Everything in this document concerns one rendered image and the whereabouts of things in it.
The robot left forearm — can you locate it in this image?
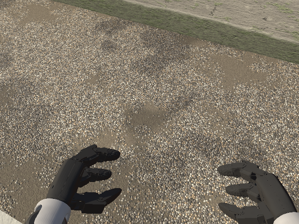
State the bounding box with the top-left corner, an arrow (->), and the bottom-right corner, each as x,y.
25,198 -> 71,224

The right robot hand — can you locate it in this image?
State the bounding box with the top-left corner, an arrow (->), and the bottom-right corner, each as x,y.
217,160 -> 297,224

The left robot hand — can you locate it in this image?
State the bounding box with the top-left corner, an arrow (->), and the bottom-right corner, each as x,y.
46,144 -> 122,214

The robot right forearm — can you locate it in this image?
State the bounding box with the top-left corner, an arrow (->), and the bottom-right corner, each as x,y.
273,212 -> 299,224

